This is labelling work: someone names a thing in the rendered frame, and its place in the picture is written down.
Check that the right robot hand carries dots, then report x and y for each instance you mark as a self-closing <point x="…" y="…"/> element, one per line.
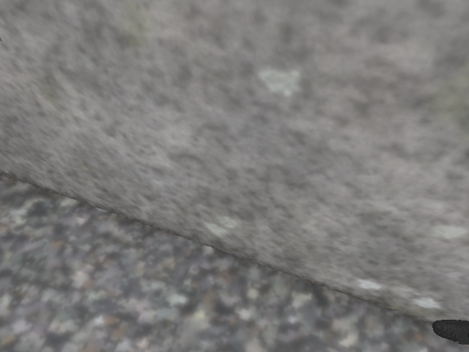
<point x="456" y="330"/>

